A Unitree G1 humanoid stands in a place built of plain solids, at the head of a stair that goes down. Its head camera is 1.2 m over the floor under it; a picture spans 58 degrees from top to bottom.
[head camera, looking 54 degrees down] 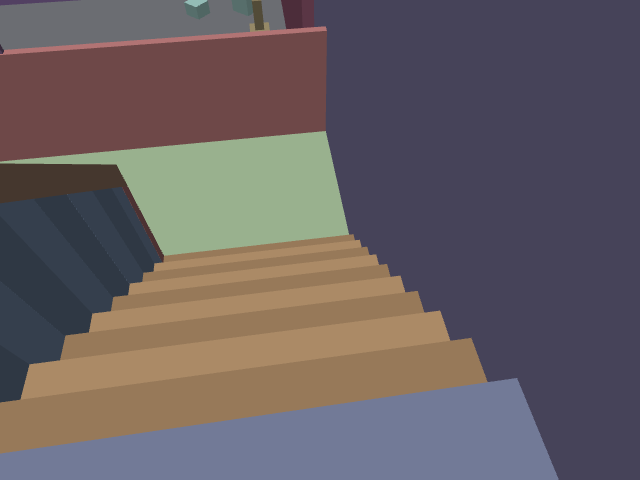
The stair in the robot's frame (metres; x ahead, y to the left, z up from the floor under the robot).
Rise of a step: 0.20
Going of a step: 0.21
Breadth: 1.60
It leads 8 degrees to the left of straight ahead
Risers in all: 10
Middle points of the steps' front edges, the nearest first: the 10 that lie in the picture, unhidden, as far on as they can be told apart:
0.29 0.25 0.00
0.49 0.27 -0.20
0.69 0.30 -0.40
0.90 0.33 -0.60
1.10 0.36 -0.79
1.31 0.39 -0.99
1.51 0.42 -1.19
1.71 0.45 -1.39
1.92 0.48 -1.59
2.12 0.50 -1.79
